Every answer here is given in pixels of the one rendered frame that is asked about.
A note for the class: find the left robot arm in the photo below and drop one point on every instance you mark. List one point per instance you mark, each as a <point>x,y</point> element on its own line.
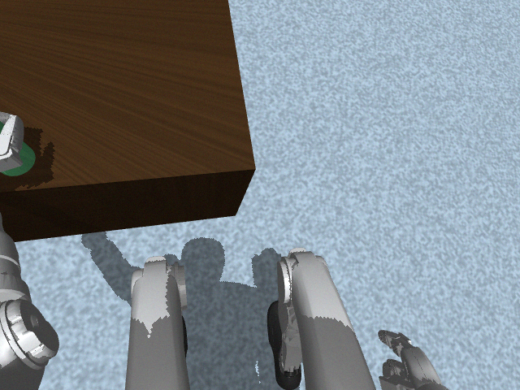
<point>27,340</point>

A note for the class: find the right robot foot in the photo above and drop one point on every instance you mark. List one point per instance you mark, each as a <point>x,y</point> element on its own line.
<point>286,380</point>

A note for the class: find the right robot hand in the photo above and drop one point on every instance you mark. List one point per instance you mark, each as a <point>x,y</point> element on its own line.
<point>415,369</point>

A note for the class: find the left robot hand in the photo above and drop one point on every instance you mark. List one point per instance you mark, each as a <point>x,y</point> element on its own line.
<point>11,140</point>

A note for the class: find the can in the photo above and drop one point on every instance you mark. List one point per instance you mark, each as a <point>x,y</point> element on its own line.
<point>26,155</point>

